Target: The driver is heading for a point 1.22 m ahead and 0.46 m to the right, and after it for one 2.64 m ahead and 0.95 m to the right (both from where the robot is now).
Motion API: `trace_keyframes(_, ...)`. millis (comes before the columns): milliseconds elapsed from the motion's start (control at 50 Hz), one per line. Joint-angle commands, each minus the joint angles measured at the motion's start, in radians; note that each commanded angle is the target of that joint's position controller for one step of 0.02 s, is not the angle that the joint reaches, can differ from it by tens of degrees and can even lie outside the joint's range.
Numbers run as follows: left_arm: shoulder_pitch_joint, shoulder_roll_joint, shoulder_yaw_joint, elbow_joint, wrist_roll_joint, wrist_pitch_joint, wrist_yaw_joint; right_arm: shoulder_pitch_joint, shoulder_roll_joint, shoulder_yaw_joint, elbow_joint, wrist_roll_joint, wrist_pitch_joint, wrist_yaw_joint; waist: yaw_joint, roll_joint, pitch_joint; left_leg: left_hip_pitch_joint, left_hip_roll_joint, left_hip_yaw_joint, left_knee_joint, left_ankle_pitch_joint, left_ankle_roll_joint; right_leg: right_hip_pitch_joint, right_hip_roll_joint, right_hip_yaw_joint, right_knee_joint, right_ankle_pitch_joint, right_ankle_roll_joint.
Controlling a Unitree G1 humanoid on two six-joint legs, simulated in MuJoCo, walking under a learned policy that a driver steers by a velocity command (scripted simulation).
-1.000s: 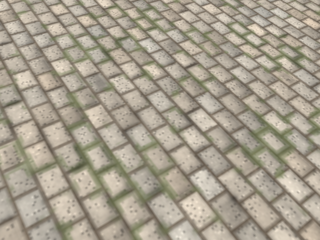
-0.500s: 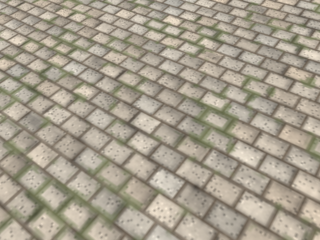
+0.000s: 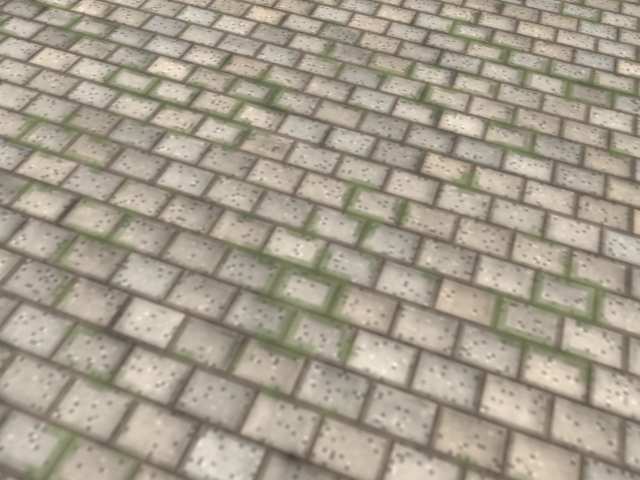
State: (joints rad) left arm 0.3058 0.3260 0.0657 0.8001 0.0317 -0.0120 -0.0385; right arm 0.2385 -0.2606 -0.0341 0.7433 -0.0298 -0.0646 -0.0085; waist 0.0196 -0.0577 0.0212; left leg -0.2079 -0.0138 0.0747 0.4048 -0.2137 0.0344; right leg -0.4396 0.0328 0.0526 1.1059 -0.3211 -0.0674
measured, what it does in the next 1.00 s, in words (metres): walks ahead, turning right: right foot, then left foot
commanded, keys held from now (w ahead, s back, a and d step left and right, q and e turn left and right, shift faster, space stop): w+e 0.92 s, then w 0.06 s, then no key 0.02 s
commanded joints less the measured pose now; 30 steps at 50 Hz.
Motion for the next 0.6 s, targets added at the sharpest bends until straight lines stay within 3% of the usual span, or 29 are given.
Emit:
trace_keyframes(20, -0.021, 0.038, 0.005, -0.068, 0.004, 0.008, -0.022, 0.071, -0.110, -0.030, -0.014, 0.013, -0.035, 0.006, -0.020, 0.171, 0.016, 0.136, 0.268, -0.203, -0.235, 0.180, 0.101, -0.219, -0.066, 0.027, 0.043, 0.080, 0.012)
trace_keyframes(140, -0.233, -0.006, -0.019, -0.144, 0.005, 0.004, -0.046, 0.111, -0.101, -0.028, 0.034, 0.012, -0.037, 0.010, -0.042, 0.149, 0.053, 0.147, 0.233, 0.009, -0.247, 0.375, 0.097, -0.263, -0.077, -0.052, -0.201, 0.266, 0.032)
trace_keyframes(220, -0.348, -0.015, -0.033, -0.186, 0.008, 0.002, -0.059, 0.159, -0.139, -0.036, 0.069, 0.013, -0.031, 0.000, -0.065, 0.142, 0.078, 0.192, 0.255, 0.079, -0.236, 0.455, 0.079, -0.168, -0.065, -0.140, -0.422, 0.269, -0.008)
trace_keyframes(280, -0.303, 0.009, -0.023, -0.179, 0.018, 0.003, -0.043, 0.183, -0.177, -0.041, 0.095, 0.011, -0.012, -0.011, -0.032, 0.159, 0.023, 0.291, 0.274, 0.134, -0.057, 0.873, 0.060, -0.051, 0.012, -0.194, -0.484, 0.138, -0.066)
trace_keyframes(300, -0.227, 0.027, -0.014, -0.160, 0.019, -0.001, -0.036, 0.187, -0.194, -0.044, 0.099, 0.009, -0.001, -0.014, 0.003, 0.163, -0.029, 0.304, 0.277, 0.146, 0.078, 0.984, 0.059, 0.038, 0.050, -0.201, -0.502, 0.091, -0.092)
trace_keyframes(320, -0.096, 0.051, 0.001, -0.120, 0.023, -0.009, -0.026, 0.185, -0.203, -0.044, 0.097, 0.011, 0.008, -0.016, 0.059, 0.151, -0.107, 0.250, 0.275, 0.157, 0.267, 0.947, 0.051, 0.209, 0.080, -0.186, -0.556, 0.093, -0.122)
trace_keyframes(340, 0.071, 0.105, 0.027, -0.067, 0.031, -0.012, -0.008, 0.178, -0.197, -0.041, 0.078, 0.007, 0.010, -0.014, 0.132, 0.087, -0.200, 0.076, 0.253, 0.168, 0.540, 0.712, 0.026, 0.457, 0.024, -0.078, -0.601, 0.046, -0.161)
trace_keyframes(360, 0.062, 0.216, 0.055, -0.081, 0.022, -0.004, 0.010, 0.230, -0.069, -0.014, 0.010, 0.012, 0.006, 0.010, 0.054, -0.163, -0.301, -0.348, 0.106, 0.156, 0.892, -0.191, -0.031, 0.773, -0.298, 0.420, -0.634, -0.051, -0.276)
trace_keyframes(380, 0.099, 0.229, 0.062, -0.108, -0.011, 0.005, 0.014, 0.126, -0.151, -0.032, -0.029, 0.009, 0.002, 0.011, 0.108, -0.084, -0.379, -0.488, 0.002, -0.046, 1.059, -0.329, -0.044, 0.810, -0.384, 0.751, -0.775, 0.028, -0.345)
trace_keyframes(400, 0.069, 0.204, 0.059, -0.082, -0.017, 0.008, 0.024, 0.031, -0.155, -0.031, -0.057, 0.014, -0.007, 0.014, 0.098, -0.002, -0.229, -0.571, 0.067, -0.107, 1.029, -0.207, -0.033, 0.730, -0.342, 0.563, -0.794, 0.152, -0.312)
trace_keyframes(420, 0.033, 0.157, 0.048, -0.068, -0.023, 0.003, 0.031, 0.033, -0.132, -0.019, -0.053, 0.017, -0.019, 0.013, 0.055, 0.035, -0.115, -0.533, 0.104, -0.097, 0.931, -0.135, -0.029, 0.576, -0.309, 0.445, -0.805, 0.291, -0.285)
trace_keyframes(440, -0.008, 0.123, 0.039, -0.068, -0.021, -0.005, 0.035, 0.043, -0.128, -0.019, -0.039, 0.009, -0.016, 0.011, 0.008, 0.071, -0.056, -0.468, 0.130, -0.101, 0.849, -0.120, -0.032, 0.461, -0.252, 0.362, -0.816, 0.396, -0.245)
trace_keyframes(460, -0.037, 0.098, 0.029, -0.069, -0.026, -0.013, 0.037, 0.068, -0.126, -0.018, -0.035, -0.009, 0.001, 0.012, -0.030, 0.065, -0.042, -0.402, 0.139, -0.106, 0.805, -0.126, -0.043, 0.379, -0.209, 0.307, -0.830, 0.466, -0.231)
trace_keyframes(500, -0.040, 0.082, 0.022, -0.067, -0.032, -0.032, 0.031, 0.092, -0.115, -0.018, -0.027, -0.024, 0.034, 0.019, -0.056, 0.055, -0.057, -0.344, 0.139, -0.098, 0.746, -0.134, -0.064, 0.316, -0.172, 0.263, -0.850, 0.530, -0.230)
trace_keyframes(540, -0.011, 0.100, 0.028, -0.054, -0.030, -0.041, 0.028, 0.056, -0.095, -0.015, -0.039, -0.023, 0.048, 0.026, -0.051, 0.051, -0.040, -0.362, 0.136, -0.082, 0.678, -0.080, -0.079, 0.275, -0.145, 0.246, -0.879, 0.479, -0.225)
trace_keyframes(600, 0.055, 0.107, 0.032, -0.034, -0.028, -0.042, 0.029, -0.081, -0.093, -0.014, -0.083, -0.019, 0.052, 0.026, -0.008, 0.032, 0.013, -0.452, 0.132, -0.077, 0.550, 0.045, -0.094, 0.281, -0.128, 0.265, -0.913, 0.398, -0.203)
